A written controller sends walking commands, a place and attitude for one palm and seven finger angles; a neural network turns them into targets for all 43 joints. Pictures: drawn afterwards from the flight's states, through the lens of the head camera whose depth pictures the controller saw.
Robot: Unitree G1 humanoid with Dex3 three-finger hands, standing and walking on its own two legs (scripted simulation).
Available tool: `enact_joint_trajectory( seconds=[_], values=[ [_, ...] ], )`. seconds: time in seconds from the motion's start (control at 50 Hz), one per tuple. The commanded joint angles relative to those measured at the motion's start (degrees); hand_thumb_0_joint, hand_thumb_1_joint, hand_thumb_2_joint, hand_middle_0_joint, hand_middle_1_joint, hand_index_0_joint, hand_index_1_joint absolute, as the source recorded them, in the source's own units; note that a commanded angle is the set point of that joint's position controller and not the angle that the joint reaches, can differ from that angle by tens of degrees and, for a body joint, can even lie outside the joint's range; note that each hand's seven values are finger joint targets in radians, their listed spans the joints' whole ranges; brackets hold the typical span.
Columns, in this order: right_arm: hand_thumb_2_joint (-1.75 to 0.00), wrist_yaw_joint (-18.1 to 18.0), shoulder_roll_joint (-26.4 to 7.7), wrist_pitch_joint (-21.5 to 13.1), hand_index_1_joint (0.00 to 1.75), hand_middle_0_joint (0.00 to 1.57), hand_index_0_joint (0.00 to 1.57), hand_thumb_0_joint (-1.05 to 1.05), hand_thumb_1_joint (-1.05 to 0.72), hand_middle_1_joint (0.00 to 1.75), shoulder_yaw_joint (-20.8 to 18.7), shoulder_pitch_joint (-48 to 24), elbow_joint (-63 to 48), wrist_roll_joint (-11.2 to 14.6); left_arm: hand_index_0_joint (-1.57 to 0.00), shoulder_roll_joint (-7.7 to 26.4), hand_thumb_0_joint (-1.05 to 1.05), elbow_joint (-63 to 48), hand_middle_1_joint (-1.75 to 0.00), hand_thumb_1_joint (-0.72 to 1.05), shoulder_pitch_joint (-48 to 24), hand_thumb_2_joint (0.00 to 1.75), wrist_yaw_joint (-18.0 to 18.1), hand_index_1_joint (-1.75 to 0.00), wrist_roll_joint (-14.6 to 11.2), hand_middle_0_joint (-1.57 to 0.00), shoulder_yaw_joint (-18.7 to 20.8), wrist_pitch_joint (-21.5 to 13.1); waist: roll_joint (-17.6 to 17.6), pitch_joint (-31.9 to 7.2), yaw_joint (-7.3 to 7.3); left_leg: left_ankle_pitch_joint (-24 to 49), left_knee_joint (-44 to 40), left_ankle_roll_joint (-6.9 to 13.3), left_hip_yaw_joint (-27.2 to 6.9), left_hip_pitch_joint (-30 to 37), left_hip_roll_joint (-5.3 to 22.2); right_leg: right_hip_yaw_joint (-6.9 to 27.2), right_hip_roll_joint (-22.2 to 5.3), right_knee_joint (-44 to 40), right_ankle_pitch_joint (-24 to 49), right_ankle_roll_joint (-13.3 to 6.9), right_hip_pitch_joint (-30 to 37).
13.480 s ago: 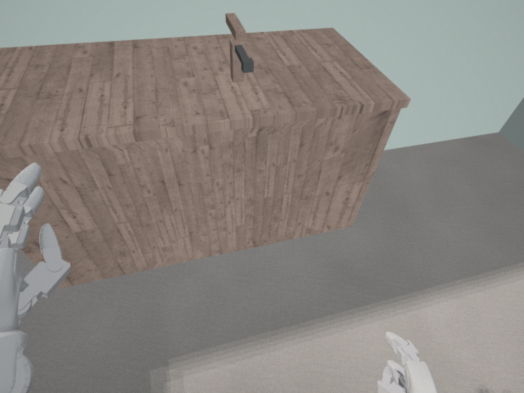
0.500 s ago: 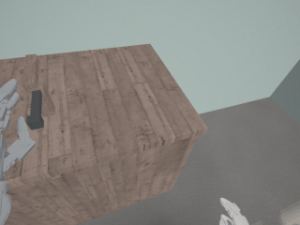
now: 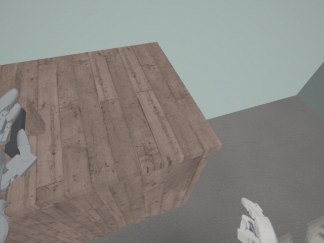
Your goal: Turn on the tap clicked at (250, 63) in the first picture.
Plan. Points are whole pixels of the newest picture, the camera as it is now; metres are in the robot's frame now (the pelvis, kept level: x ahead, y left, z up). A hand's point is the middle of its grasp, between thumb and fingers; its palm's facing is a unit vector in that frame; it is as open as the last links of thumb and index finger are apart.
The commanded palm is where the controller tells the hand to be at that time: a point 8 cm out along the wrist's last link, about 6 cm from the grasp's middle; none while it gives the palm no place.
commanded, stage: come to a stop and stand still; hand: left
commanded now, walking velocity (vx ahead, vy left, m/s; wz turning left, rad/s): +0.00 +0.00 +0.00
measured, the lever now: (16, 148) +0.28 +0.33 +0.09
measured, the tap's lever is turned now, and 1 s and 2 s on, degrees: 0 0 0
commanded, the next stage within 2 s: look again from close up in 0.24 s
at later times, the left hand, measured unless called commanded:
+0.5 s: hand out of the picture +0.22 +0.29 +0.18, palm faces +0.48 -0.81 -0.35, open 7.4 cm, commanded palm +0.14 +0.29 +0.18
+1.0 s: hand (1, 161) +0.20 +0.27 +0.19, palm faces +0.43 -0.84 -0.32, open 7.4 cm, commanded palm +0.12 +0.29 +0.18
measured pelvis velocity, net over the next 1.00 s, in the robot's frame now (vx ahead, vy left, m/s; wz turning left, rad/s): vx -0.04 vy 0.01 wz -0.03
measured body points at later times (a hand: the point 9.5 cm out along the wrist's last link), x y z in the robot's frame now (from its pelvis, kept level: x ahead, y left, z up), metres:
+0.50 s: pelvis -0.03 +0.01 +0.00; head +0.00 +0.03 +0.45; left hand +0.19 +0.33 +0.20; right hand +0.15 -0.20 -0.08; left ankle -0.04 +0.09 -0.74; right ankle +0.03 -0.12 -0.74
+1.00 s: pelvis -0.04 +0.01 +0.00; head -0.03 +0.02 +0.45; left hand +0.18 +0.31 +0.20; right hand +0.13 -0.21 -0.07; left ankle -0.04 +0.09 -0.74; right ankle +0.03 -0.12 -0.74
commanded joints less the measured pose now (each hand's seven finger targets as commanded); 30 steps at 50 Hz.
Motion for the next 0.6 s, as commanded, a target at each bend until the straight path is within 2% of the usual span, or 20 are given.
enact_joint_trajectory(
  seconds=[0.0, 0.02, 0.08, 0.1, 0.12, 0.18, 0.2, 0.3, 0.32, 0.34, 0.36, 0.38, 0.4, 0.42, 0.44, 0.48, 0.5, 0.52, 0.56, 0.58],
  values=[
    [-0.9, -0.82, -6.47, -1.82, 0.3, 0.2, 0.2, 0.0, -0.9, 0.3, -2.64, -3.47, -8.55, 0.71, -0.2, 8.97, 0.0, -10.57, -0.3, 0.9, 1.74, 0.9, 1.55, -0.3, -0.53, -0.2, 7.13, -3.0, 2.75, -13.85, 0.29, 27.47, -1.64, -1.65, -3.83, -0.57, 5.7, 6.28, -7.39, 0.21, 23.81, -3.26, 12.41],
    [-0.9, -0.82, -6.77, -1.56, 0.3, 0.2, 0.2, 0.0, -0.9, 0.3, -2.61, -2.87, -8.58, 0.38, -0.2, 7.98, 0.0, -10.21, -0.3, 0.9, 2.07, 0.9, 1.46, -0.3, -0.6, -0.2, 6.24, -3.04, 1.7, -13.71, 0.16, 28.09, -1.53, -1.6, -4.02, -0.84, 5.78, 5.84, -7.21, 0.46, 23.68, -3.28, 12.3],
    [-0.9, -0.84, -6.97, -1.24, 0.3, 0.2, 0.2, 0.0, -0.9, 0.3, -2.86, -2.93, -9.0, 0.56, -0.2, 8.7, 0.0, -11.68, -0.3, 0.9, 0.96, 0.9, 1.51, -0.3, -0.59, -0.2, 6.24, -2.94, 2.43, -13.38, 0.29, 27.89, -1.84, -1.76, -4.49, -1.12, 5.89, 5.94, -7.17, 0.45, 22.32, -3.32, 12.11],
    [-0.9, -0.99, -6.8, -1.17, 0.3, 0.2, 0.2, 0.0, -0.9, 0.3, -2.56, -3.87, -8.77, 0.67, -0.2, 9.68, 0.0, -12.6, -0.3, 0.9, 0.59, 0.9, 1.69, -0.3, -0.54, -0.2, 6.91, -2.88, 4.38, -12.79, 0.3, 28.82, -2.51, -1.85, -4.55, -0.55, 6.08, 5.6, -7.08, 0.6, 21.94, -3.13, 11.38],
    [-0.9, -1.04, -6.68, -0.95, 0.3, 0.2, 0.2, 0.0, -0.9, 0.3, -2.4, -3.48, -8.77, 0.33, -0.2, 8.27, 0.0, -11.4, -0.3, 0.9, 0.95, 0.9, 1.56, -0.3, -0.49, -0.2, 5.67, -2.89, 2.89, -12.42, 0.28, 27.42, -2.78, -1.52, -4.66, -0.91, 6.16, 5.3, -6.78, 0.24, 20.33, -2.87, 10.97],
    [-0.9, -1.08, -6.85, -0.85, 0.3, 0.2, 0.2, 0.0, -0.9, 0.3, -2.52, -3.29, -9.02, 0.39, -0.2, 8.92, 0.0, -11.45, -0.3, 0.9, -0.83, 0.9, 1.66, -0.3, -0.45, -0.2, 5.79, -2.6, 3.04, -11.33, 0.44, 22.77, -4.11, -1.35, -5.23, -2.28, 5.94, 6.06, -6.59, -0.83, 17.16, -2.66, 11.07],
    [-0.9, -1.24, -6.77, -0.88, 0.3, 0.2, 0.2, 0.0, -0.9, 0.3, -2.36, -4.08, -8.72, 0.55, -0.2, 9.45, 0.0, -12.59, -0.3, 0.9, -1.91, 0.9, 1.71, -0.3, -0.36, -0.2, 5.95, -2.6, 4.56, -10.3, 0.43, 21.23, -5.03, -1.36, -5.07, -2.18, 5.9, 6.05, -6.48, -1.1, 15.54, -2.57, 10.04],
    [-0.9, -1.43, -6.53, -1.15, 0.3, 0.2, 0.2, 0.0, -0.9, 0.3, -1.89, -4.18, -8.45, 0.33, -0.2, 8.91, 0.0, -10.8, -0.3, 0.9, -5.17, 0.9, 1.74, -0.3, 0.1, -0.2, 5.13, -2.55, 4.67, -7.69, 0.72, 13.29, -8.6, -0.41, -5.91, -4.42, 6.24, 5.52, -5.46, -2.42, 8.42, -1.56, 9.15],
    [-0.9, -1.31, -6.62, -5.28, 0.3, 0.2, 0.2, 0.0, -0.9, 0.3, -0.74, 3.32, -6.74, -2.9, -0.2, 49.36, 0.0, -20.27, -0.3, 0.9, -62.45, 0.9, 1.36, -0.3, 10.2, -0.2, 34.63, -7.77, 1.26, 0.85, 2.6, 20.45, -0.42, 0.52, -0.69, -14.42, 5.18, 6.16, -2.52, -1.19, 8.08, 0.06, 3.34],
    [-0.9, -0.86, -1.76, -5.38, 0.3, 0.2, 0.2, 0.0, -0.9, 0.3, 0.34, -0.89, -4.29, -0.9, -0.2, 16.74, 0.0, 11.59, -0.3, 0.9, -30.87, 0.9, -1.73, -0.3, 3.66, -0.2, 13.34, -5.83, -0.21, -11.0, 1.99, 19.3, -2.75, -0.41, -2.7, -4.45, 1.98, 7.22, -6.79, -1.51, 11.31, -4.13, 4.23],
    [-0.9, -0.68, -4.03, -6.07, 0.3, 0.2, 0.2, 0.0, -0.9, 0.3, -1.16, -0.23, -7.96, -0.77, -0.2, 13.64, 0.0, 4.76, -0.3, 0.9, -17.72, 0.9, -1.23, -0.3, 1.83, -0.2, 9.74, -6.23, 2.37, -7.0, 3.24, 18.59, -4.08, -1.84, -2.47, -2.99, 3.43, 12.29, -6.12, -4.46, 17.05, -3.31, 6.08],
    [-0.9, -0.16, -6.19, -6.1, 0.3, 0.2, 0.2, 0.0, -0.9, 0.3, -1.52, -0.06, -7.28, -0.43, -0.2, 7.65, 0.0, 7.19, -0.3, 0.9, -14.79, 0.9, -1.14, -0.3, 1.01, -0.2, 4.91, -5.75, 5.96, -10.94, 1.74, 17.4, -5.81, -2.3, -2.12, -1.79, 2.81, 10.73, -6.39, -1.99, 15.79, -3.39, 9.99],
    [-0.9, 0.86, -5.26, -6.13, 0.3, 0.2, 0.2, 0.0, -0.9, 0.3, -1.48, -2.73, -7.75, 0.46, -0.2, 2.05, 0.0, 3.28, -0.3, 0.9, -13.15, 0.9, -1.77, -0.3, -0.04, -0.2, -0.34, -6.22, 11.99, -12.94, 1.69, 21.98, -6.33, -2.2, -1.68, 0.67, 3.6, 7.28, -5.19, 1.42, 15.65, -2.51, 9.8],
    [-0.9, 1.62, -6.63, -5.98, 0.3, 0.2, 0.2, 0.0, -0.9, 0.3, -1.83, -1.85, -8.3, -0.06, -0.2, 3.9, 0.0, -1.66, -0.3, 0.9, -12.14, 0.9, -1.62, -0.3, 0.23, -0.2, -0.36, -6.53, 12.76, -13.53, 2.27, 23.24, -6.73, -1.68, -2.66, -0.62, 5.2, 6.29, -4.59, 2.35, 13.56, -1.71, 10.49],
    [-0.9, 2.1, -6.6, -5.83, 0.3, 0.2, 0.2, 0.0, -0.9, 0.3, -1.71, -2.47, -8.65, -0.25, -0.2, 3.74, 0.0, -3.21, -0.3, 0.9, -9.33, 0.9, -1.47, -0.3, 0.31, -0.2, -1.05, -6.71, 11.05, -12.99, 2.75, 20.64, -7.69, -0.98, -3.37, -4.24, 6.05, 5.2, -4.38, 2.75, 11.13, -1.17, 12.19],
    [-0.9, 2.51, -6.28, -5.84, 0.3, 0.2, 0.2, 0.0, -0.9, 0.3, -1.55, -2.96, -9.38, 0.03, -0.2, 4.97, 0.0, -6.07, -0.3, 0.9, -5.82, 0.9, -1.07, -0.3, 0.34, -0.2, -0.37, -6.67, 3.87, -11.5, 3.13, 13.48, -9.35, -0.39, -3.53, -9.16, 5.92, 4.74, -3.86, 3.01, 7.74, -0.43, 14.39],
    [-0.9, 2.62, -6.18, -5.79, 0.3, 0.2, 0.2, 0.0, -0.9, 0.3, -1.27, -4.22, -9.32, 0.39, -0.2, 7.15, 0.0, -6.07, -0.3, 0.9, -3.7, 0.9, -0.46, -0.3, 0.31, -0.2, 2.43, -6.53, 2.34, -11.22, 3.0, 10.94, -10.31, -0.21, -3.58, -9.71, 6.08, 3.65, -3.4, 3.57, 6.55, -0.13, 14.23],
    [-0.9, 2.28, -6.27, -5.54, 0.3, 0.2, 0.2, 0.0, -0.9, 0.3, -1.27, -3.98, -9.83, 0.15, -0.2, 8.35, 0.0, -6.99, -0.3, 0.9, -4.27, 0.9, -0.27, -0.3, 0.38, -0.2, 3.96, -6.77, -1.02, -10.68, 2.98, 8.58, -10.97, -0.26, -4.59, -11.85, 6.05, 2.94, -3.31, 3.47, 4.91, 0.07, 14.69],
    [-0.9, 1.2, -6.16, -5.34, 0.3, 0.2, 0.2, 0.0, -0.9, 0.3, -1.33, -4.68, -10.21, 0.08, -0.2, 11.92, 0.0, -6.19, -0.3, 0.9, -4.88, 0.9, 0.08, -0.3, -0.03, -0.2, 8.9, -7.13, -4.44, -8.69, 2.97, 3.21, -11.54, -0.09, -5.08, -13.75, 5.89, 3.68, -3.45, 2.14, 2.01, 0.29, 13.95],
    [-0.9, 0.68, -5.98, -5.32, 0.3, 0.2, 0.2, 0.0, -0.9, 0.3, -1.31, -4.58, -10.39, 0.13, -0.2, 12.16, 0.0, -6.12, -0.3, 0.9, -5.8, 0.9, 0.08, -0.3, -0.28, -0.2, 9.83, -7.34, -5.1, -7.41, 2.7, 0.99, -11.62, -0.04, -5.25, -13.77, 5.4, 4.41, -3.62, 1.17, 0.49, 0.15, 12.54]
  ],
)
